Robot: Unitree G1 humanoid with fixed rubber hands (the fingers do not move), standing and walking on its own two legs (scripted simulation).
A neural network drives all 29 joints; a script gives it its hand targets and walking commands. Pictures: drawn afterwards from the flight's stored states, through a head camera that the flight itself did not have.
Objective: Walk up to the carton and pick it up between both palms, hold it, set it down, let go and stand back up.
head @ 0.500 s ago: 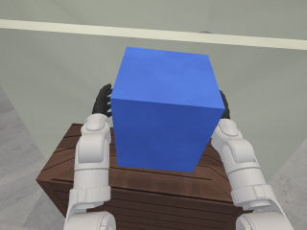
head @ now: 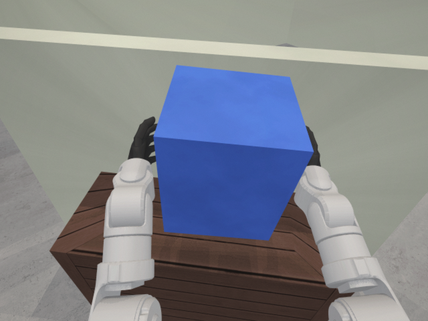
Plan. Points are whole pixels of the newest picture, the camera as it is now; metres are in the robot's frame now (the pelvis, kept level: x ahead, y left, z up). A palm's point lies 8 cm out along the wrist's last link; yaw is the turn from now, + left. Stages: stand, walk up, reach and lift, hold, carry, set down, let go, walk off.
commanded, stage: hold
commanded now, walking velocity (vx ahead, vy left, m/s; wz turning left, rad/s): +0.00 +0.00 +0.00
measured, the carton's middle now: (224, 157) +0.38 +0.01 +0.16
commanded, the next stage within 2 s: none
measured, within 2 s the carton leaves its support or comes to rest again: neither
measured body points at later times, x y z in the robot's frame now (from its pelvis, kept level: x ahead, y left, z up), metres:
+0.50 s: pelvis +0.00 +0.00 +0.00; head -0.04 +0.02 +0.45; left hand +0.36 +0.16 +0.17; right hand +0.37 -0.15 +0.16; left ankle +0.04 +0.12 -0.75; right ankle +0.00 -0.10 -0.75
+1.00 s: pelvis +0.00 +0.00 +0.00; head -0.04 +0.02 +0.45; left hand +0.36 +0.16 +0.17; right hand +0.37 -0.15 +0.16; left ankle +0.04 +0.12 -0.75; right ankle +0.00 -0.10 -0.75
